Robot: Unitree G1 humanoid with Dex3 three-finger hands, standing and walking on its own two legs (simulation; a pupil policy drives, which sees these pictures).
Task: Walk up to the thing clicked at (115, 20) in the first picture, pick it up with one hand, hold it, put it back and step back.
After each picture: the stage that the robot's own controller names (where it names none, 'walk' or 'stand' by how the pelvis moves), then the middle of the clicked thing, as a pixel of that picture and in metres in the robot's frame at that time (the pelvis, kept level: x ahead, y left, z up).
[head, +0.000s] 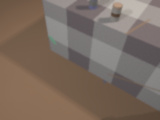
stand; (116, 12) +1.02 -0.21 -0.11
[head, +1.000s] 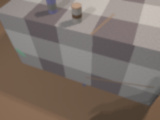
walk; (76, 13) +0.93 +0.11 -0.09
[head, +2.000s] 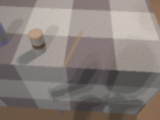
stand; (38, 42) +0.61 +0.24 -0.08
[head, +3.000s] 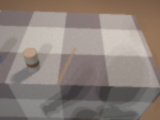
stand; (32, 60) +0.57 +0.26 -0.10
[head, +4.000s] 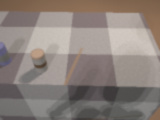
stand; (39, 61) +0.55 +0.26 -0.10
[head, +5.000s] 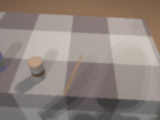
stand; (37, 69) +0.50 +0.24 -0.11
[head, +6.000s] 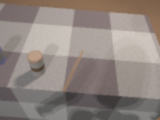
stand; (37, 63) +0.50 +0.24 -0.10
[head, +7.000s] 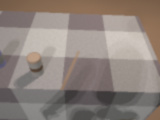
stand; (35, 64) +0.53 +0.25 -0.12
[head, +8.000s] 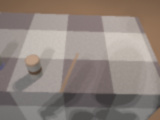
stand; (34, 67) +0.52 +0.25 -0.12
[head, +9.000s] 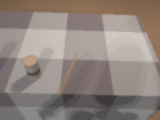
rise first; (32, 68) +0.50 +0.25 -0.12
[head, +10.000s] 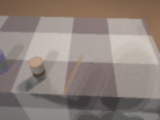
rise first; (38, 69) +0.51 +0.26 -0.11
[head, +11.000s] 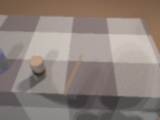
go down; (38, 68) +0.51 +0.26 -0.11
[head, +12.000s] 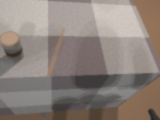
go down; (12, 47) +0.52 +0.24 -0.06
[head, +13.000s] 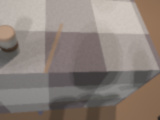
go down; (8, 42) +0.52 +0.25 -0.04
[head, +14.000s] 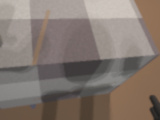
close in; out of the picture +0.52 +0.27 -0.01
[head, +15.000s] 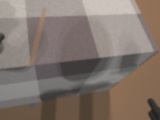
close; out of the picture +0.50 +0.25 -0.01
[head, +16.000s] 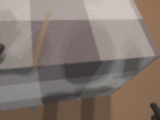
lift; out of the picture +0.46 +0.25 +0.00
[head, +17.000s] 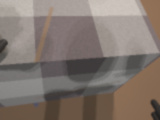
lift; out of the picture +0.48 +0.25 +0.00
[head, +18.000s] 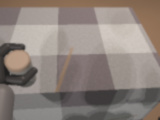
lift; (22, 69) +0.36 +0.19 +0.10
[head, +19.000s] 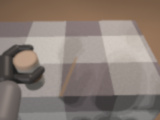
hold; (30, 71) +0.34 +0.18 +0.13
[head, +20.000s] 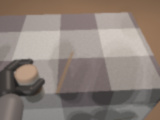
hold; (31, 84) +0.33 +0.18 +0.06
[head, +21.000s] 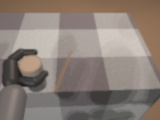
crouch; (34, 74) +0.35 +0.17 +0.07
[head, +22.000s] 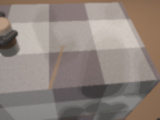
crouch; (4, 38) +0.47 +0.24 +0.11
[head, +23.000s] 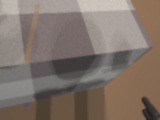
lower; out of the picture +0.51 +0.26 +0.00
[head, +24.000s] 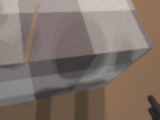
lower; out of the picture +0.51 +0.26 +0.00
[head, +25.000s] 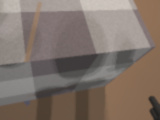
lower; out of the picture +0.51 +0.26 +0.00
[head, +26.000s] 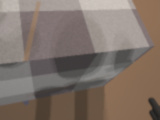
lower; out of the picture +0.51 +0.27 +0.00
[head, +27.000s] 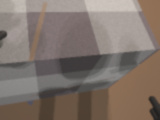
open; out of the picture +0.50 +0.24 +0.00
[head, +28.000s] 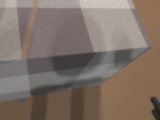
sink last; out of the picture +0.50 +0.25 +0.00
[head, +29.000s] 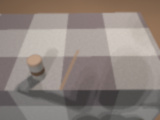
sink last; (36, 68) +0.50 +0.25 -0.06
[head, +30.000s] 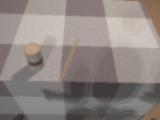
stand; (34, 57) +0.50 +0.23 -0.05
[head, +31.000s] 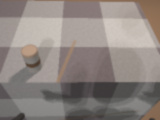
stand; (32, 59) +0.50 +0.24 -0.04
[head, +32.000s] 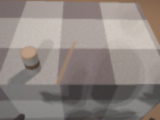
stand; (31, 61) +0.49 +0.24 -0.04
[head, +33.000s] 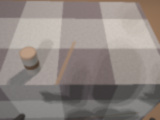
stand; (30, 61) +0.49 +0.24 -0.04
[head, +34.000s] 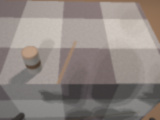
stand; (32, 60) +0.49 +0.24 -0.04
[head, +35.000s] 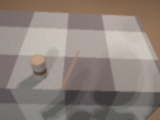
stand; (39, 67) +0.50 +0.22 -0.10
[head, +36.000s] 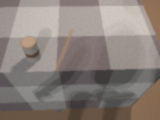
walk; (31, 49) +0.53 +0.25 -0.09
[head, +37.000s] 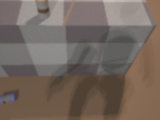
walk; (43, 6) +0.81 +0.26 -0.09
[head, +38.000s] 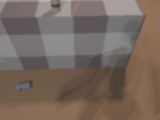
stand; (55, 3) +1.07 +0.24 -0.09
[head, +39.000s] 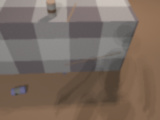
stand; (51, 8) +1.07 +0.26 -0.12
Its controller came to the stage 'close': yes
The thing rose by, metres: 0.21
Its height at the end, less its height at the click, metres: +0.00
